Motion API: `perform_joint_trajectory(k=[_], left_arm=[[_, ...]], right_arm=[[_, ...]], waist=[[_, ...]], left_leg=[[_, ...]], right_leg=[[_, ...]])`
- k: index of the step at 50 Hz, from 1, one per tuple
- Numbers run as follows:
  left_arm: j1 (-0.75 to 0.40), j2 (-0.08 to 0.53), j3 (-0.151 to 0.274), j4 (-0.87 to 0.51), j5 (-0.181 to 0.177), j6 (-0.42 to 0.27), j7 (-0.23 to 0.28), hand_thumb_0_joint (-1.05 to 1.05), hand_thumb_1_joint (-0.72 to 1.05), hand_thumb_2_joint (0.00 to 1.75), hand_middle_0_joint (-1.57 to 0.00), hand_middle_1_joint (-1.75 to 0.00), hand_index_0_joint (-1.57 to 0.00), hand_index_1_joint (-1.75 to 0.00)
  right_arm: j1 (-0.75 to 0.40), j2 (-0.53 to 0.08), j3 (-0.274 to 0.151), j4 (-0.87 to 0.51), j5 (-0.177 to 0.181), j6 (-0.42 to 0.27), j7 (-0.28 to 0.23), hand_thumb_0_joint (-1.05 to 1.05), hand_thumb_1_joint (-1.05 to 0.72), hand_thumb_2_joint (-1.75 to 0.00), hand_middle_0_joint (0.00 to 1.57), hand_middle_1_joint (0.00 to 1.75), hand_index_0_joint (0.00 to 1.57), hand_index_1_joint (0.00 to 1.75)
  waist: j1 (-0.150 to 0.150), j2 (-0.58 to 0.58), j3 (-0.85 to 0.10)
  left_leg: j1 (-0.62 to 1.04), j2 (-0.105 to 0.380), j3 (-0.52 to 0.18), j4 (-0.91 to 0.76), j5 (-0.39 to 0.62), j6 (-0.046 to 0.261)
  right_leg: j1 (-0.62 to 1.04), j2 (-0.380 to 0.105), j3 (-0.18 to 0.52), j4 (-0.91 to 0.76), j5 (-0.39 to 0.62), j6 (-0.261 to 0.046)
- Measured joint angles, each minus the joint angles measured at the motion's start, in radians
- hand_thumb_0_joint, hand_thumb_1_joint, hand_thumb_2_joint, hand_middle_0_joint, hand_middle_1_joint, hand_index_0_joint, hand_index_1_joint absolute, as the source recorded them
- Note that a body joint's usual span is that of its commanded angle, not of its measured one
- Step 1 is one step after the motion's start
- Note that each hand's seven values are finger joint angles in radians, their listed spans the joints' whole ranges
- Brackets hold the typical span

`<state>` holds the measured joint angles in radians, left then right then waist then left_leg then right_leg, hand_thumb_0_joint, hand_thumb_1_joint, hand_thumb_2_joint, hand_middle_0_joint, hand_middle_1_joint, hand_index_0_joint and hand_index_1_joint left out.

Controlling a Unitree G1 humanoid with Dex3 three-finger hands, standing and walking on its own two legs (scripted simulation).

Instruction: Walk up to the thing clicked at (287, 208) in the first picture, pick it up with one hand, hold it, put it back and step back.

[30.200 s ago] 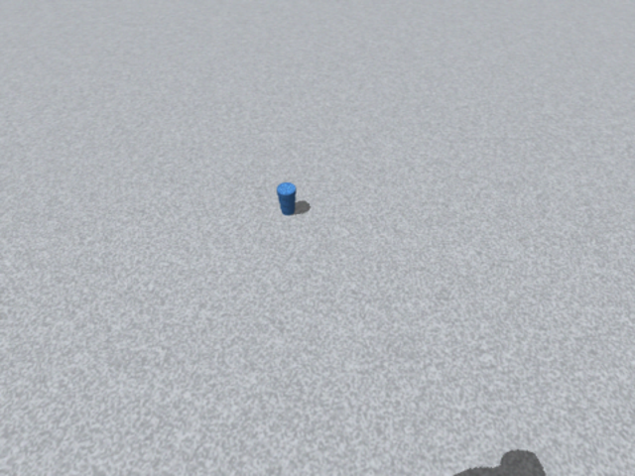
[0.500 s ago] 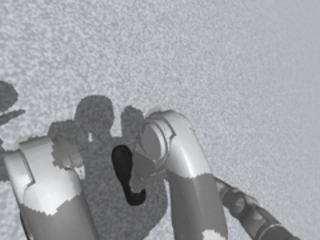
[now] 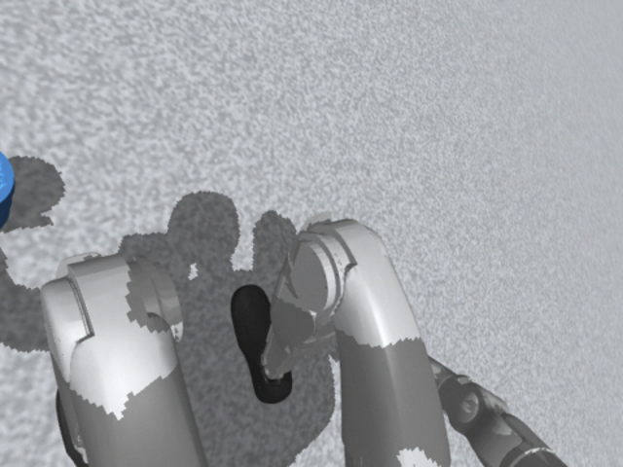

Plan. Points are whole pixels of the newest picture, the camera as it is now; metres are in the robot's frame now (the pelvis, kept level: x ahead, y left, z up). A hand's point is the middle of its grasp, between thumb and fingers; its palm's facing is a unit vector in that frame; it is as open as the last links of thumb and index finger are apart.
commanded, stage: withdraw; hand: left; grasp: from the side
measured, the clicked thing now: out of the picture +0.43 +0.25 -0.23
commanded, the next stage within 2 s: rise in 0.08 s
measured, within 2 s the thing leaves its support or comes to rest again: neither
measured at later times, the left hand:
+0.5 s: hand out of the picture +0.38 +0.39 -0.04, palm faces +0.34 -0.88 -0.33, open 17.5 cm
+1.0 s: hand out of the picture +0.28 +0.29 +0.15, palm faces +0.27 -0.87 -0.42, open 17.2 cm
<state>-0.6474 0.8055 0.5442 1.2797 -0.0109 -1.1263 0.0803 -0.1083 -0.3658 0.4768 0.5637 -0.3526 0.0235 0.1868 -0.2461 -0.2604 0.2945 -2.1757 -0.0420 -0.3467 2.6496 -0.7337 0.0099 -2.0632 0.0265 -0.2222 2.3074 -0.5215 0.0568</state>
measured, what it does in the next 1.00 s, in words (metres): rises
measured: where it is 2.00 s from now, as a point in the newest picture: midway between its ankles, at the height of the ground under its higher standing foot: (196, 412)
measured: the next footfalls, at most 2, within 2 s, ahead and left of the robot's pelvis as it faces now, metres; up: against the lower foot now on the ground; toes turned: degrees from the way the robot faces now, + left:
none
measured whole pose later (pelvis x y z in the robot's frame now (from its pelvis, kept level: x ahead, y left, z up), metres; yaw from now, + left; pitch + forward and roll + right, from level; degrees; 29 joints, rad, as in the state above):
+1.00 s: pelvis +0.05 -0.02 +0.25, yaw +12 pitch +29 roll -3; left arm -0.03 0.38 0.17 0.42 0.04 0.02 0.09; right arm 0.11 -0.24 0.01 0.50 0.05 0.06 -0.08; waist -0.05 0.00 -0.18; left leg -1.56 0.01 -0.07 1.72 -0.67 -0.01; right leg -1.58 -0.03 -0.03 1.64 -0.57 0.03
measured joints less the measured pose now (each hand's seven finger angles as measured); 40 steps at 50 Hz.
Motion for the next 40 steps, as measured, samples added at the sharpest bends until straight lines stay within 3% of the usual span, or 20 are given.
perform_joint_trajectory(k=[2, 6, 11, 13, 16, 19, 22, 27, 32, 36, 40], left_arm=[[0.009, 0.006, -0.014, -0.047, -0.01, 0.036, -0.024, -0.02, -0.6, 0.14, -0.1, -0.08, -0.09, -0.1], [0.056, 0.004, -0.085, -0.082, -0.046, 0.129, -0.101, -0.02, -0.59, 0.12, -0.08, -0.06, -0.07, -0.08], [0.073, -0.067, -0.117, -0.1, -0.114, 0.213, -0.186, -0.02, -0.6, 0.09, -0.05, -0.04, -0.05, -0.05], [0.052, -0.076, -0.103, -0.087, -0.03, 0.261, -0.178, -0.02, -0.6, 0.09, -0.05, -0.04, -0.05, -0.05], [0.015, -0.074, -0.118, -0.072, 0.047, 0.36, -0.168, -0.02, -0.6, 0.09, -0.06, -0.05, -0.05, -0.06], [0.018, -0.073, -0.097, -0.116, 0.108, 0.453, -0.155, -0.02, -0.6, 0.1, -0.08, -0.05, -0.06, -0.07], [0.044, -0.072, -0.094, -0.188, 0.14, 0.537, -0.146, -0.02, -0.59, 0.1, -0.08, -0.06, -0.07, -0.08], [0.115, -0.101, -0.124, -0.288, 0.134, 0.666, -0.131, -0.02, -0.57, 0.08, -0.07, -0.06, -0.07, -0.07], [0.252, -0.193, -0.2, -0.465, 0.116, 0.817, -0.125, -0.02, -0.54, 0.07, -0.07, -0.07, -0.07, -0.08], [0.377, -0.285, -0.257, -0.637, 0.107, 0.933, -0.11, -0.02, -0.52, 0.08, -0.07, -0.07, -0.07, -0.08], [0.469, -0.344, -0.299, -0.75, 0.098, 1.017, -0.079, -0.02, -0.5, 0.08, -0.07, -0.08, -0.08, -0.08]], right_arm=[[0.024, 0.005, -0.019, 0.01, 0.015, 0.011, -0.003, -0.01, -0.91, -0.9, 0.21, 0.3, 0.21, 0.3], [0.054, 0.001, -0.06, 0.025, 0.061, 0.023, -0.016, 0.0, -0.91, -0.9, 0.21, 0.3, 0.21, 0.3], [0.063, -0.013, -0.11, 0.03, 0.115, 0.01, -0.033, 0.0, -0.9, -0.9, 0.21, 0.3, 0.21, 0.3], [0.064, 0.004, -0.15, 0.038, 0.141, 0.014, -0.04, 0.0, -0.89, -0.9, 0.21, 0.3, 0.21, 0.3], [0.075, 0.034, -0.199, 0.034, 0.171, 0.038, -0.05, 0.0, -0.91, -0.91, 0.21, 0.3, 0.21, 0.3], [0.091, 0.056, -0.233, 0.018, 0.196, 0.058, -0.059, 0.0, -0.94, -0.92, 0.2, 0.3, 0.21, 0.3], [0.125, 0.069, -0.273, 0.006, 0.222, 0.076, -0.069, 0.0, -0.95, -0.92, 0.2, 0.3, 0.21, 0.3], [0.182, 0.073, -0.349, 0.019, 0.278, 0.102, -0.084, 0.0, -0.93, -0.91, 0.2, 0.3, 0.21, 0.3], [0.217, 0.082, -0.42, 0.024, 0.333, 0.12, -0.103, 0.0, -0.91, -0.9, 0.2, 0.3, 0.21, 0.3], [0.223, 0.098, -0.448, 0.004, 0.371, 0.125, -0.136, 0.0, -0.91, -0.9, 0.2, 0.3, 0.21, 0.3], [0.22, 0.118, -0.454, -0.023, 0.393, 0.112, -0.18, 0.0, -0.9, -0.9, 0.21, 0.3, 0.21, 0.3]], waist=[[0.012, 0.015, -0.031], [0.026, 0.07, -0.099], [0.055, 0.117, -0.149], [0.063, 0.116, -0.167], [0.065, 0.115, -0.21], [0.063, 0.129, -0.252], [0.07, 0.158, -0.3], [0.111, 0.23, -0.383], [0.166, 0.279, -0.432], [0.192, 0.284, -0.442], [0.199, 0.267, -0.443]], left_leg=[[-0.003, -0.001, 0.009, -0.013, 0.0, -0.002], [-0.016, -0.004, 0.04, -0.045, 0.005, 0.009], [-0.029, 0.001, 0.085, -0.081, 0.019, 0.032], [-0.03, 0.005, 0.102, -0.093, 0.023, 0.034], [-0.034, 0.006, 0.124, -0.117, 0.029, 0.033], [-0.031, 0.007, 0.138, -0.147, 0.029, 0.029], [-0.023, 0.007, 0.163, -0.186, 0.026, 0.028], [-0.004, 0.011, 0.217, -0.272, 0.023, 0.037], [0.057, 0.02, 0.267, -0.385, 0.027, 0.043], [0.151, 0.028, 0.285, -0.498, 0.033, 0.034], [0.273, 0.034, 0.289, -0.623, 0.042, 0.015]], right_leg=[[-0.004, -0.006, 0.006, -0.004, -0.006, -0.004], [-0.013, -0.019, 0.026, -0.018, -0.021, 0.002], [-0.025, -0.027, 0.056, -0.033, -0.025, -0.003], [-0.032, -0.029, 0.069, -0.035, -0.025, -0.009], [-0.046, -0.035, 0.086, -0.04, -0.027, -0.019], [-0.051, -0.04, 0.097, -0.055, -0.032, -0.028], [-0.054, -0.048, 0.115, -0.074, -0.044, -0.04], [-0.057, -0.059, 0.159, -0.122, -0.061, -0.041], [-0.023, -0.061, 0.203, -0.201, -0.063, -0.017], [0.051, -0.06, 0.218, -0.293, -0.055, -0.001], [0.158, -0.06, 0.217, -0.398, -0.049, -0.004]])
